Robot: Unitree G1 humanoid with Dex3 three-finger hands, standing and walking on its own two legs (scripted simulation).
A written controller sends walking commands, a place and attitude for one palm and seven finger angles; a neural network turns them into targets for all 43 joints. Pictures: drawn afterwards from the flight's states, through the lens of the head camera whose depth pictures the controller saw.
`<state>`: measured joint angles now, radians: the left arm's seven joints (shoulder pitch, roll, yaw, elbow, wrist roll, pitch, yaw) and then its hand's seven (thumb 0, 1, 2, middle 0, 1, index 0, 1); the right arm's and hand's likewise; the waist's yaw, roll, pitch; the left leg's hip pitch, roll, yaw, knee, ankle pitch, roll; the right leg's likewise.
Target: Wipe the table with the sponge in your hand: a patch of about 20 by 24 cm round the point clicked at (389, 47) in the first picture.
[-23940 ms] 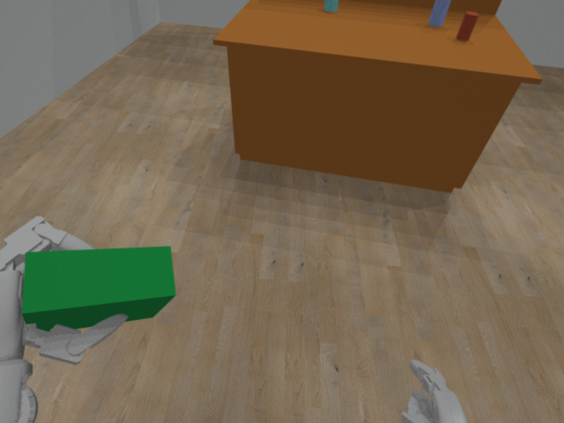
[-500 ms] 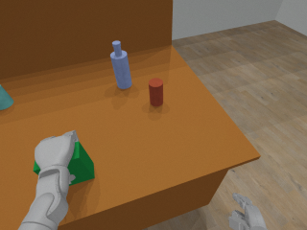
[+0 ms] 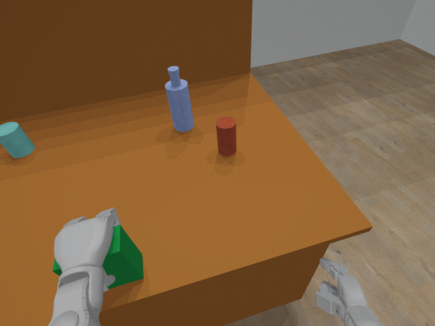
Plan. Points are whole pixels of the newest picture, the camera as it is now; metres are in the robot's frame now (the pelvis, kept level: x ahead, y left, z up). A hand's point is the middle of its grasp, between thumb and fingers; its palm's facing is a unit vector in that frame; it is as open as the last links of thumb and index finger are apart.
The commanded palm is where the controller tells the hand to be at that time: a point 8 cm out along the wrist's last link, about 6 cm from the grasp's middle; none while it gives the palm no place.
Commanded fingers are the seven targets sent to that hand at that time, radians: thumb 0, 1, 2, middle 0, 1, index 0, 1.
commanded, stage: wipe back along the middle lane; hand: left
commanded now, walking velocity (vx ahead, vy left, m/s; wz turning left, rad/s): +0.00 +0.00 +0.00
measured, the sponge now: (108, 266) +0.21 +0.26 -0.02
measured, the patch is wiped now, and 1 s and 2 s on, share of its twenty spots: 0.50 0.50 0.85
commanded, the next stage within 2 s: slide across to the third lane in 0.04 s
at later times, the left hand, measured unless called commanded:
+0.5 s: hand (110, 265) +0.20 +0.23 +0.03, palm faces -0.02 -0.10 -1.00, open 9.9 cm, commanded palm +0.18 +0.20 +0.08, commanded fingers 0.00 0.10 1.30 -1.20 -1.60 -1.20 -1.60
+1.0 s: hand (133, 252) +0.23 +0.20 +0.03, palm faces -0.01 -0.07 -1.00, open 9.9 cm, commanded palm +0.20 +0.17 +0.08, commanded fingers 0.00 0.10 1.30 -1.20 -1.60 -1.20 -1.60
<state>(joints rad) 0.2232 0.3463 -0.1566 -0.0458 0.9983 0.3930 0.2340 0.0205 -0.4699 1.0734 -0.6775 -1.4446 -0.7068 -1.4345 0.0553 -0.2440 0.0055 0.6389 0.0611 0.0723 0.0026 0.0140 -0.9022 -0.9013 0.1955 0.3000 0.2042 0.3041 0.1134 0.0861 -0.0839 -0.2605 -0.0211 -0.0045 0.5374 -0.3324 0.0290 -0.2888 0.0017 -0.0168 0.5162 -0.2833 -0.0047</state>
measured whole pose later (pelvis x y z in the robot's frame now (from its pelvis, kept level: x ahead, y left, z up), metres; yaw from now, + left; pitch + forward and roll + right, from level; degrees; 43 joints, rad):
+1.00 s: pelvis -0.04 -0.02 +0.00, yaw +1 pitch +1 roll +0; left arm -0.05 0.27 -0.33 0.18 1.00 0.45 0.21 -0.02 -0.51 1.08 -0.73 -1.40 -0.76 -1.36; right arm 0.03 -0.24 0.00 0.68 0.08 0.06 -0.02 0.02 -0.90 -0.90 0.19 0.30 0.20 0.30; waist 0.12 0.09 -0.07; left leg -0.27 -0.02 -0.03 0.54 -0.28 0.00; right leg -0.31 0.00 -0.04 0.55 -0.26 -0.03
